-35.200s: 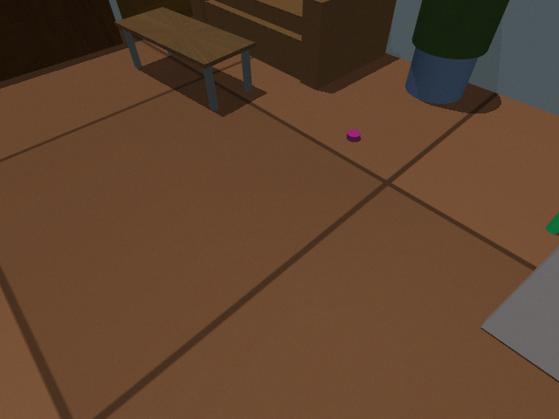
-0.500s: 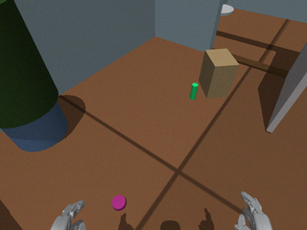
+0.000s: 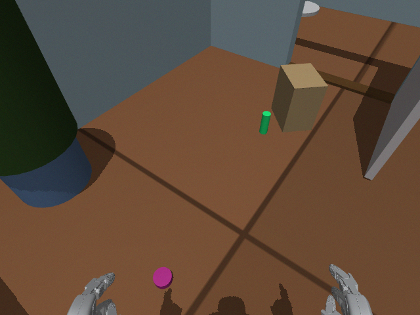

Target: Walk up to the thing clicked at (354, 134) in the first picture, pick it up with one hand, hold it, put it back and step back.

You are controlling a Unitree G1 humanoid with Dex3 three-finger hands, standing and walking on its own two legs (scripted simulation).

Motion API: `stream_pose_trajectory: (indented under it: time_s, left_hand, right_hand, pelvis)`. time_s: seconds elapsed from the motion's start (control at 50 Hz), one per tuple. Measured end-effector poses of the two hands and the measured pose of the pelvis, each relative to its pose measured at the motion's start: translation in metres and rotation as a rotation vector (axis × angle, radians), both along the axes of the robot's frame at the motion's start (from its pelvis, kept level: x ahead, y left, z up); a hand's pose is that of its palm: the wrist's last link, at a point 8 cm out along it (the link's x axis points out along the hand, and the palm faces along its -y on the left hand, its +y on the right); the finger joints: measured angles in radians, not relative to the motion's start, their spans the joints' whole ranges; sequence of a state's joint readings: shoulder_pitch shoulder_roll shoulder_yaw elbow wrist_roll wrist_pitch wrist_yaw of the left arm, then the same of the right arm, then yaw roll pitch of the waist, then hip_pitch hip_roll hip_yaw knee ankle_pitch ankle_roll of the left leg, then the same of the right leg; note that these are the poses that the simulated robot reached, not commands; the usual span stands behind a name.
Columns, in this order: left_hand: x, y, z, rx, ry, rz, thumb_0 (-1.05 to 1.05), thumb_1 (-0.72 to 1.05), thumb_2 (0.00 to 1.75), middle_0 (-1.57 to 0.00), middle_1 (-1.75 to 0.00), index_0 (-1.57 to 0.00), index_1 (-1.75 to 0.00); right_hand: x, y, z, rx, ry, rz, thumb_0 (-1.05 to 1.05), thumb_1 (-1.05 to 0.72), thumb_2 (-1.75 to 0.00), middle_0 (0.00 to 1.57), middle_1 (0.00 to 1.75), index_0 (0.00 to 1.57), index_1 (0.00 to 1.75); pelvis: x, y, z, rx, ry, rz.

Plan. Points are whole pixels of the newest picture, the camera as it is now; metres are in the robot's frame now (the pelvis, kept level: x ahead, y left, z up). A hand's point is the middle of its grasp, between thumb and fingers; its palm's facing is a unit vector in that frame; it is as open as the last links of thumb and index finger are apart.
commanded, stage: home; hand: left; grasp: from above
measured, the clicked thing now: (162, 277) +0.43 +0.22 -0.70
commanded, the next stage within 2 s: stand in 0.40 s
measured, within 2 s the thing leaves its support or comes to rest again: neither
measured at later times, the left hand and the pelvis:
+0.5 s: hand out of the picture +0.16 +0.18 -0.05, palm faces +0.04 -0.98 -0.20, open 7.4 cm; pelvis +0.00 +0.00 +0.00, yaw +0 degrees
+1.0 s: hand out of the picture +0.04 +0.25 -0.11, palm faces +0.06 -0.95 -0.32, open 7.4 cm; pelvis -0.01 +0.01 +0.06, yaw +1 degrees
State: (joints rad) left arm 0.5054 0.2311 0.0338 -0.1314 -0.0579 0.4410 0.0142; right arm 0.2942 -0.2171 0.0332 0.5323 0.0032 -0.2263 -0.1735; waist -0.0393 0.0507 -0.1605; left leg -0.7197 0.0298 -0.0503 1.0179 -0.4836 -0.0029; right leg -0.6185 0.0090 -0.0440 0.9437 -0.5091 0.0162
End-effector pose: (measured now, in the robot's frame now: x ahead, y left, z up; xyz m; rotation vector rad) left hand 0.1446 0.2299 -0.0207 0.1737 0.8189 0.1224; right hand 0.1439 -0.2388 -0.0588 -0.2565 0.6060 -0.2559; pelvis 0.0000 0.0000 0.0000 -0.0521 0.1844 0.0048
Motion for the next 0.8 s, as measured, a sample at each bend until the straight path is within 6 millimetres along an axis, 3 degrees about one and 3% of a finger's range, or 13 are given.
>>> stream_pose_trajectory:
  time_s: [0.5,0.58,0.66,0.8]
  left_hand:
    - [0.003,-0.004,0.000,0.001,-0.003,0.002,0.02,0.90,0.89,-0.20,-0.30,-0.20,-0.30]
    - [0.006,0.008,-0.018,0.088,-0.028,-0.031,0.01,0.90,0.89,-0.20,-0.30,-0.20,-0.30]
    - [-0.008,0.028,-0.033,0.117,0.052,0.000,0.01,0.90,0.89,-0.20,-0.30,-0.20,-0.30]
    - [-0.054,0.055,-0.045,0.133,0.221,0.072,0.01,0.90,0.89,-0.20,-0.30,-0.20,-0.30]
  right_hand:
    - [0.006,-0.006,0.001,-0.002,0.000,-0.002,0.01,-0.90,-0.89,0.20,0.30,0.20,0.30]
    - [0.000,-0.009,-0.014,-0.044,0.216,0.128,0.01,-0.90,-0.89,0.20,0.30,0.20,0.30]
    - [-0.013,-0.017,-0.016,-0.019,0.351,0.138,0.01,-0.90,-0.89,0.20,0.30,0.21,0.30]
    - [-0.041,-0.027,-0.012,0.002,0.455,0.064,0.01,-0.90,-0.89,0.20,0.30,0.20,0.30]
  pelvis:
    - [0.003,-0.004,-0.001,0.002,0.005,0.003]
    - [-0.004,-0.004,0.010,0.029,-0.079,0.010]
    - [-0.007,-0.002,0.021,0.048,-0.127,0.008]
    - [-0.006,0.004,0.037,0.048,-0.179,0.008]
